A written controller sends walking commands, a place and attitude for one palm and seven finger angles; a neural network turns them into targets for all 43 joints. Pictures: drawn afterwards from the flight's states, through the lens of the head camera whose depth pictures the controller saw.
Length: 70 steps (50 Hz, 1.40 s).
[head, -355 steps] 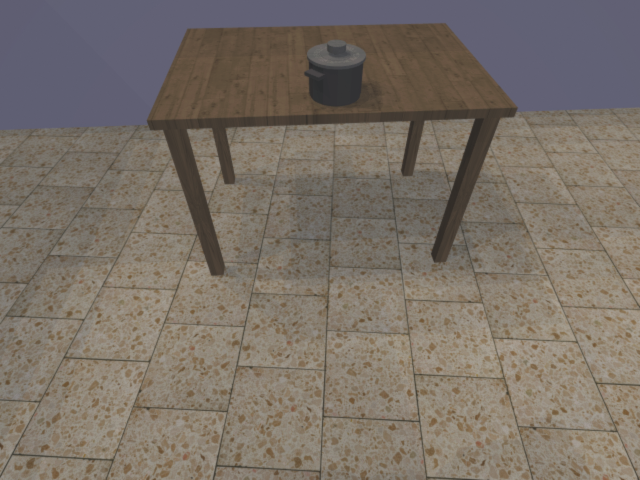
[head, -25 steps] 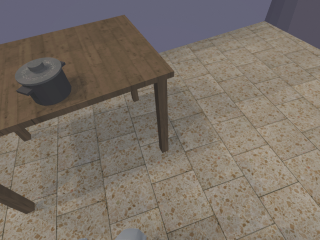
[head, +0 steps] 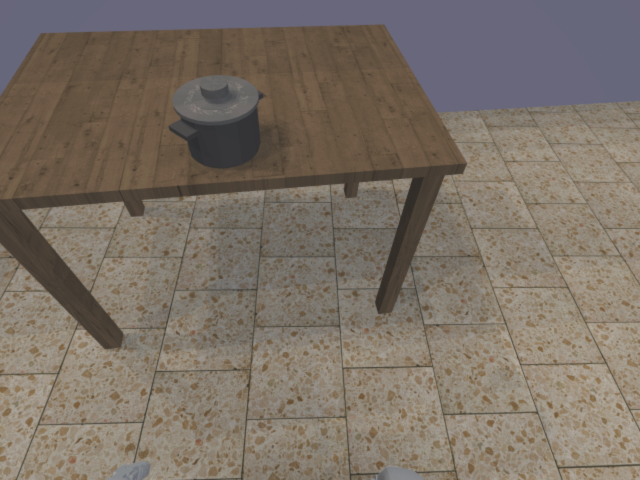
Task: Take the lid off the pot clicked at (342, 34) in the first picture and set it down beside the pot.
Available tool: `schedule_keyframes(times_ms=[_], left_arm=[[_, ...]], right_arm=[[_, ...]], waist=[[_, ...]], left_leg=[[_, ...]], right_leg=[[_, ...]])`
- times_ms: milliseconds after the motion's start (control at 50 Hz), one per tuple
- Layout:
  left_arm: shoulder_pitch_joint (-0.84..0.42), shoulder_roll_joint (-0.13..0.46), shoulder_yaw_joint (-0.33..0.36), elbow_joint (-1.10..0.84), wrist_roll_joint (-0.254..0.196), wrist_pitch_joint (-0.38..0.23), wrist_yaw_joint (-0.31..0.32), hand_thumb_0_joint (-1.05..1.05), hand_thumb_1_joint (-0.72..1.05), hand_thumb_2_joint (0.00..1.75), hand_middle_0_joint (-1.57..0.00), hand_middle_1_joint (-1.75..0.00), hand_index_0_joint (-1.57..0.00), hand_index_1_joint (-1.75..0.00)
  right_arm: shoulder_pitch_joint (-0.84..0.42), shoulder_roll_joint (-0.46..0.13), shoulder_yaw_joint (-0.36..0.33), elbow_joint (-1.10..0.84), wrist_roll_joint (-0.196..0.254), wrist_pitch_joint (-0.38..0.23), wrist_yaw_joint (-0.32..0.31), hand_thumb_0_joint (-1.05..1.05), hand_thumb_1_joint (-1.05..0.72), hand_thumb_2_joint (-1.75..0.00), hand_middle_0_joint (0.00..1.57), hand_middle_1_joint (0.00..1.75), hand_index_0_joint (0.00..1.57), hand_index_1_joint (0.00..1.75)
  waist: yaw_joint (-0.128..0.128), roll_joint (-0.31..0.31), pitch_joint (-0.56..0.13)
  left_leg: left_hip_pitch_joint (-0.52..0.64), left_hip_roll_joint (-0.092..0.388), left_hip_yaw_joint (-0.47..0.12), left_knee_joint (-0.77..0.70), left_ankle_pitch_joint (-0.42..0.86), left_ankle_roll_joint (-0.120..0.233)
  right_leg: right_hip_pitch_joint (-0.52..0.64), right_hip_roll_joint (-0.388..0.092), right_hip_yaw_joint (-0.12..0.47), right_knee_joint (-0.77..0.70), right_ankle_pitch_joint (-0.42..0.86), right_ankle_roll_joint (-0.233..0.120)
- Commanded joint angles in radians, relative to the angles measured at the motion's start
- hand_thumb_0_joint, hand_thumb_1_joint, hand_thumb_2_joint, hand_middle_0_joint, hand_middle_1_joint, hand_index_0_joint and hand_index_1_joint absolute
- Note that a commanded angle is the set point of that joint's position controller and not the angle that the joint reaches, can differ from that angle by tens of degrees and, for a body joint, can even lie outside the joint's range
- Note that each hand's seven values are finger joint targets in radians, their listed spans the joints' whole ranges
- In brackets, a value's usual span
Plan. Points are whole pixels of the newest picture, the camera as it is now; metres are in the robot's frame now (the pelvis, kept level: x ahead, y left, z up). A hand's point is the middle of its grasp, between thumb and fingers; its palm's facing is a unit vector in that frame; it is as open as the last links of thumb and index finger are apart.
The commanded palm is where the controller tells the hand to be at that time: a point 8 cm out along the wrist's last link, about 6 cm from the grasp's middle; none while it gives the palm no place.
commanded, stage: turn to face it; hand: left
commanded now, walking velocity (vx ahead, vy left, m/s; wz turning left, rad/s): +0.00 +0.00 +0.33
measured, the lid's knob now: (214, 87) +0.74 +0.25 +0.07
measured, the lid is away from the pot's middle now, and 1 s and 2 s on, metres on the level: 0.00 0.00 0.00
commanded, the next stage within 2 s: take the last steps up to it in 0.24 s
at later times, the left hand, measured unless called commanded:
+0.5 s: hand out of the picture -0.02 +0.16 -0.16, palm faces +0.25 -0.94 -0.24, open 7.4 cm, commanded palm none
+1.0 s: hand (185, 469) +0.16 +0.20 -0.17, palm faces +0.20 -0.96 -0.21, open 7.4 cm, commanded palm none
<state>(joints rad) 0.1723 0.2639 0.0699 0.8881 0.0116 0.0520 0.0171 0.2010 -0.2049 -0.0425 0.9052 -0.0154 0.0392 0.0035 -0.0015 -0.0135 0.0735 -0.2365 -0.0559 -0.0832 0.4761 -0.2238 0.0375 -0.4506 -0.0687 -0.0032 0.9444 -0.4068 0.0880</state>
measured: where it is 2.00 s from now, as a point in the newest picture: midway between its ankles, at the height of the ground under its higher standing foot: (316, 456)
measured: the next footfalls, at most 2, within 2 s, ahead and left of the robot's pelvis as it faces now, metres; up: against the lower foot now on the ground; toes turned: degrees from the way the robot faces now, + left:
right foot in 0.14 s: +0.06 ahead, -0.13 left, +0.00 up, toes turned +2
left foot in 0.60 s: -0.01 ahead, +0.11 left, +0.00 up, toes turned +13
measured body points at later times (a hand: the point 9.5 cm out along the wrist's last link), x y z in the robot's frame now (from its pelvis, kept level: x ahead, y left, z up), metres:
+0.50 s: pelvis -0.01 -0.03 +0.01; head +0.01 -0.04 +0.45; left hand -0.04 +0.21 -0.14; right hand +0.10 -0.27 -0.15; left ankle -0.06 +0.12 -0.69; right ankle +0.02 -0.13 -0.74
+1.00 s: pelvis +0.12 +0.00 -0.01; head +0.14 -0.01 +0.44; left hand +0.15 +0.25 -0.15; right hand +0.07 -0.23 -0.17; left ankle -0.05 +0.10 -0.74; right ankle +0.25 -0.10 -0.72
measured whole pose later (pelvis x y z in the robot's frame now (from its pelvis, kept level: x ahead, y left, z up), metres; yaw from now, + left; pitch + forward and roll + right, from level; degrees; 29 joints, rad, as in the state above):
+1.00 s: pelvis +0.12 +0.00 -0.01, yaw +11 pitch +0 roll +1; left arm 0.19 0.19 0.07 0.99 0.02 -0.01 -0.03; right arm 0.46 -0.13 -0.03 1.12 -0.02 -0.05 -0.02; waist -0.03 0.01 0.05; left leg 0.07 0.02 0.04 0.34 -0.40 -0.02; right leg -0.49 -0.08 -0.11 0.66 -0.22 0.00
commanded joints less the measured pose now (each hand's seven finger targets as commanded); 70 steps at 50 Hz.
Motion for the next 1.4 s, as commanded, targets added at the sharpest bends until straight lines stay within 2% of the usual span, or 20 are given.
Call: schedule_keyframes(times_ms=[0, 80, 100, 120, 140, 240, 440, 520, 540, 580, 600, 720, 900, 960, 980, 1000, 1020, 1060, 1140, 1380], left_arm=[[-0.013, 0.056, 0.006, -0.09, -0.003, -0.028, 0.006, 0.0, 0.9, 0.9, -0.2, -0.3, -0.2, -0.3], [0.1, 0.065, 0.008, -0.059, -0.006, -0.051, 0.014, 0.0, 0.9, 0.9, -0.2, -0.3, -0.2, -0.3], [0.127, 0.11, 0.016, -0.053, 0.0, -0.064, 0.021, 0.0, 0.9, 0.9, -0.2, -0.3, -0.2, -0.3], [0.14, 0.194, 0.034, -0.052, 0.015, -0.071, 0.025, 0.0, 0.9, 0.9, -0.2, -0.3, -0.2, -0.3], [0.15, 0.201, 0.035, -0.061, 0.009, -0.065, 0.021, 0.0, 0.9, 0.9, -0.2, -0.3, -0.2, -0.3], [0.031, 0.09, 0.016, -0.075, 0.009, -0.068, 0.021, 0.0, 0.9, 0.9, -0.2, -0.3, -0.2, -0.3], [0.205, 0.117, 0.024, 0.041, 0.021, -0.083, 0.004, 0.0, 0.9, 0.9, -0.2, -0.3, -0.2, -0.3], [0.166, 0.107, 0.022, 0.074, 0.011, -0.077, -0.003, 0.0, 0.9, 0.9, -0.2, -0.3, -0.2, -0.3], [0.157, 0.07, 0.014, 0.077, 0.004, -0.074, -0.008, 0.0, 0.9, 0.9, -0.2, -0.3, -0.2, -0.3], [0.132, -0.023, -0.011, 0.032, 0.01, -0.072, -0.019, 0.0, 0.9, 0.9, -0.2, -0.3, -0.2, -0.3], [0.057, 0.004, -0.006, -0.001, 0.018, -0.077, -0.023, 0.0, 0.9, 0.9, -0.2, -0.3, -0.2, -0.3], [0.107, 0.002, -0.002, 0.077, 0.012, -0.077, -0.044, 0.0, 0.9, 0.9, -0.2, -0.3, -0.2, -0.3], [-0.042, -0.032, 0.001, 0.013, 0.002, -0.08, -0.051, 0.0, 0.9, 0.9, -0.2, -0.3, -0.2, -0.3], [0.138, -0.006, 0.014, 0.073, 0.007, -0.099, -0.047, 0.0, 0.9, 0.9, -0.2, -0.3, -0.2, -0.3], [0.298, 0.05, 0.027, 0.123, 0.011, -0.109, -0.039, 0.0, 0.9, 0.9, -0.2, -0.3, -0.2, -0.3], [0.423, 0.156, 0.056, 0.158, 0.018, -0.122, -0.023, 0.0, 0.9, 0.9, -0.2, -0.3, -0.2, -0.3], [0.458, 0.192, 0.056, 0.162, -0.003, -0.116, -0.018, 0.0, 0.9, 0.9, -0.2, -0.3, -0.2, -0.3], [0.24, 0.114, 0.038, 0.113, -0.003, -0.11, -0.008, 0.0, 0.9, 0.9, -0.2, -0.3, -0.2, -0.3], [0.095, -0.001, 0.001, 0.081, 0.009, -0.117, 0.0, 0.0, 0.9, 0.9, -0.2, -0.3, -0.2, -0.3], [0.16, 0.022, 0.002, 0.145, 0.003, -0.109, -0.002, 0.0, 0.9, 0.9, -0.2, -0.3, -0.2, -0.3]], right_arm=[[0.028, -0.208, -0.06, -0.056, -0.011, -0.015, -0.015, 0.0, -0.9, -0.9, 0.2, 0.3, 0.2, 0.3], [0.002, -0.181, -0.057, -0.056, 0.002, -0.014, -0.014, 0.0, -0.9, -0.9, 0.2, 0.3, 0.2, 0.3], [0.019, -0.133, -0.051, -0.056, 0.012, -0.019, -0.008, 0.0, -0.9, -0.9, 0.2, 0.3, 0.2, 0.3], [0.027, -0.07, -0.04, -0.079, 0.017, -0.021, -0.005, 0.0, -0.9, -0.9, 0.2, 0.3, 0.2, 0.3], [0.011, -0.119, -0.056, -0.083, 0.003, -0.008, -0.009, 0.0, -0.9, -0.9, 0.2, 0.3, 0.2, 0.3], [0.032, -0.094, -0.051, -0.017, -0.004, 0.012, 0.009, 0.0, -0.9, -0.9, 0.2, 0.3, 0.2, 0.3], [-0.065, -0.058, -0.027, -0.016, -0.003, -0.021, 0.019, 0.0, -0.9, -0.9, 0.2, 0.3, 0.2, 0.3], [0.083, -0.034, -0.015, 0.043, -0.003, -0.052, 0.009, 0.0, -0.9, -0.9, 0.2, 0.3, 0.2, 0.3], [0.144, -0.06, -0.019, 0.067, -0.001, -0.063, -0.001, 0.0, -0.9, -0.9, 0.2, 0.3, 0.2, 0.3], [0.291, -0.218, -0.051, 0.095, -0.01, -0.061, -0.019, 0.0, -0.9, -0.9, 0.2, 0.3, 0.2, 0.3], [0.277, -0.226, -0.049, 0.088, -0.014, -0.059, -0.018, 0.0, -0.9, -0.9, 0.2, 0.3, 0.2, 0.3], [0.196, -0.091, -0.007, 0.095, 0.002, -0.11, -0.035, 0.0, -0.9, -0.9, 0.2, 0.3, 0.2, 0.3], [0.255, -0.105, -0.017, 0.155, -0.013, -0.114, -0.038, 0.0, -0.9, -0.9, 0.2, 0.3, 0.2, 0.3], [0.251, -0.112, -0.018, 0.175, -0.009, -0.107, -0.039, 0.0, -0.9, -0.9, 0.2, 0.3, 0.2, 0.3], [0.253, -0.095, -0.017, 0.172, -0.002, -0.108, -0.031, 0.0, -0.9, -0.9, 0.2, 0.3, 0.2, 0.3], [0.304, -0.029, -0.008, 0.156, 0.014, -0.113, -0.022, 0.0, -0.9, -0.9, 0.2, 0.3, 0.2, 0.3], [0.257, -0.032, -0.007, 0.119, 0.019, -0.113, -0.026, 0.0, -0.9, -0.9, 0.2, 0.3, 0.2, 0.3], [0.164, -0.033, -0.019, 0.111, 0.006, -0.1, -0.019, 0.0, -0.9, -0.9, 0.2, 0.3, 0.2, 0.3], [0.208, 0.021, -0.011, 0.134, -0.013, -0.058, -0.01, 0.0, -0.9, -0.9, 0.2, 0.3, 0.2, 0.3], [0.07, 0.016, 0.0, 0.078, -0.002, -0.092, -0.003, 0.0, -0.9, -0.9, 0.2, 0.3, 0.2, 0.3]], waist=[[-0.026, 0.17, -0.093], [0.03, 0.129, -0.132], [0.036, 0.009, -0.148], [0.036, -0.25, -0.129], [0.05, -0.213, -0.127], [-0.011, -0.141, -0.035], [0.07, -0.165, -0.053], [0.002, -0.142, -0.056], [-0.024, -0.044, -0.066], [-0.082, 0.336, -0.015], [-0.094, 0.276, 0.043], [-0.002, 0.146, 0.052], [-0.024, 0.145, 0.079], [0.056, 0.091, -0.021], [0.119, 0.007, -0.112], [0.151, -0.249, -0.245], [0.143, -0.225, -0.249], [0.083, -0.11, -0.107], [-0.025, -0.077, -0.028], [0.001, -0.095, -0.022]], left_leg=[[0.065, 0.254, -0.286, -0.121, 0.315, 0.148], [-0.045, 0.193, -0.256, -0.001, 0.322, 0.085], [-0.155, 0.132, -0.199, 0.105, 0.159, 0.027], [-0.32, -0.025, -0.002, 0.309, -0.243, -0.055], [-0.284, 0.0, -0.028, 0.5, -0.383, -0.056], [-0.27, 0.058, 0.023, 0.697, -0.178, -0.074], [-0.184, 0.076, 0.114, 0.279, -0.229, -0.06], [0.111, 0.042, 0.176, -0.038, -0.11, -0.029], [0.244, 0.07, 0.127, -0.126, -0.104, -0.022], [0.314, 0.427, -0.369, -0.332, -0.412, 0.124], [0.242, 0.453, -0.442, -0.361, -0.481, 0.182], [0.196, 0.291, -0.083, -0.332, 0.098, 0.137], [0.144, 0.328, -0.002, -0.283, 0.223, 0.134], [0.111, 0.268, 0.066, -0.021, 0.396, 0.084], [0.003, 0.208, 0.094, 0.185, 0.33, 0.048], [-0.234, 0.078, 0.172, 0.518, -0.064, -0.005], [-0.334, 0.051, 0.106, 0.762, -0.379, -0.001], [-0.374, 0.147, 0.045, 0.868, -0.22, 0.004], [-0.236, 0.183, 0.089, 0.672, -0.094, -0.037], [0.012, 0.1, 0.159, 0.019, 0.08, -0.061]], right_leg=[[0.039, 0.037, -0.006, -0.139, -0.018, -0.018], [0.309, 0.052, -0.014, -0.494, 0.199, -0.033], [0.44, -0.063, 0.1, -0.61, 0.262, -0.06], [0.485, -0.323, 0.363, -0.658, 0.381, -0.172], [0.34, -0.406, 0.387, -0.673, 0.374, -0.262], [0.215, -0.218, 0.124, -0.66, 0.324, -0.232], [0.333, -0.246, 0.157, -0.744, 0.016, -0.248], [0.165, -0.182, 0.069, -0.677, -0.134, -0.199], [0.067, -0.137, 0.017, -0.58, -0.135, -0.16], [-0.239, 0.023, -0.152, -0.133, -0.16, -0.087], [-0.304, -0.006, -0.076, -0.023, -0.139, -0.1], [-0.25, -0.041, -0.035, 0.119, 0.157, -0.071], [-0.089, -0.029, -0.088, -0.229, 0.175, -0.087], [0.23, 0.043, -0.142, -0.387, 0.221, -0.112], [0.465, 0.019, -0.083, -0.424, 0.238, -0.136], [0.7, -0.268, 0.307, -0.534, 0.226, -0.237], [0.662, -0.411, 0.538, -0.67, 0.253, -0.327], [0.367, -0.356, 0.463, -0.751, -0.1, -0.317], [0.092, -0.225, 0.116, -0.78, 0.097, -0.247], [0.192, -0.151, 0.009, -0.638, 0.31, -0.212]])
